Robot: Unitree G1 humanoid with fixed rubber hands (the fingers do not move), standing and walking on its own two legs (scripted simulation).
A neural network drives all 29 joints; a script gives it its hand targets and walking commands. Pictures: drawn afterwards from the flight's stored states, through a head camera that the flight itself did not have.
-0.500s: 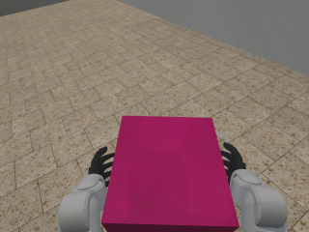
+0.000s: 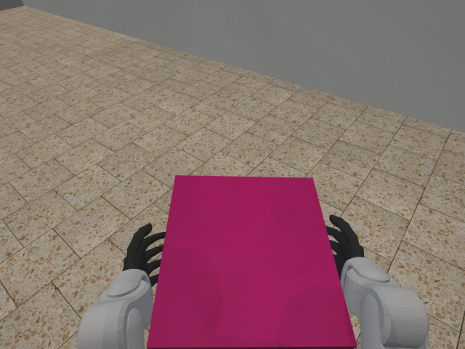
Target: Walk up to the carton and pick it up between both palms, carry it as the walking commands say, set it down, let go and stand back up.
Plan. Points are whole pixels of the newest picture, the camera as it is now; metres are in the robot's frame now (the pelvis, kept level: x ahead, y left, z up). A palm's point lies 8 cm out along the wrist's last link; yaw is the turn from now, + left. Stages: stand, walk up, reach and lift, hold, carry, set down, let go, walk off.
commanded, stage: carry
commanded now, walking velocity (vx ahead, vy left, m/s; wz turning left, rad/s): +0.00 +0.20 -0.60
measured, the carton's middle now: (241, 283) +0.26 +0.01 +0.02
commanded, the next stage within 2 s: none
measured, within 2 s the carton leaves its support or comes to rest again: neither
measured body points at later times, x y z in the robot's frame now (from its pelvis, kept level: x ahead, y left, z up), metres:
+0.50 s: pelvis -0.04 +0.09 +0.01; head -0.04 +0.10 +0.46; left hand +0.24 +0.19 +0.09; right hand +0.18 -0.11 +0.09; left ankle +0.01 +0.19 -0.72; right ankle -0.05 -0.08 -0.66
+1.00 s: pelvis -0.06 +0.17 +0.00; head -0.07 +0.17 +0.45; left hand +0.23 +0.22 +0.08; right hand +0.11 -0.07 +0.08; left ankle +0.02 +0.28 -0.72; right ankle -0.08 +0.00 -0.72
